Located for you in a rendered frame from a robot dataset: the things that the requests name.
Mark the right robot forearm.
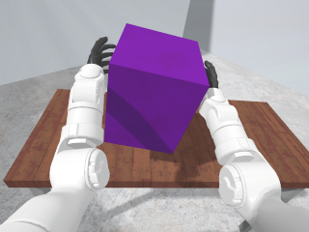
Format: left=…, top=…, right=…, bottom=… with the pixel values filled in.
left=199, top=88, right=282, bottom=192

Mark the left robot forearm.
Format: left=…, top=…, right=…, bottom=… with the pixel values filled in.
left=49, top=64, right=105, bottom=185

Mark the right robot upper arm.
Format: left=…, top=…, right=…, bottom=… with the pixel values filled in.
left=218, top=161, right=309, bottom=232

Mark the table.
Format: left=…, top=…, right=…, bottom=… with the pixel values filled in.
left=3, top=89, right=309, bottom=232

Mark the carton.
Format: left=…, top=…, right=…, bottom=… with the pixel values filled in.
left=104, top=23, right=210, bottom=154

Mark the left robot hand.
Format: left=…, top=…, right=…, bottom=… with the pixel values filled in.
left=87, top=37, right=116, bottom=74

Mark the right robot hand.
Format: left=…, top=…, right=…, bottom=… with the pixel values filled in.
left=204, top=60, right=219, bottom=89

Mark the left robot upper arm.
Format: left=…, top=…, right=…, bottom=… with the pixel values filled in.
left=0, top=147, right=110, bottom=232

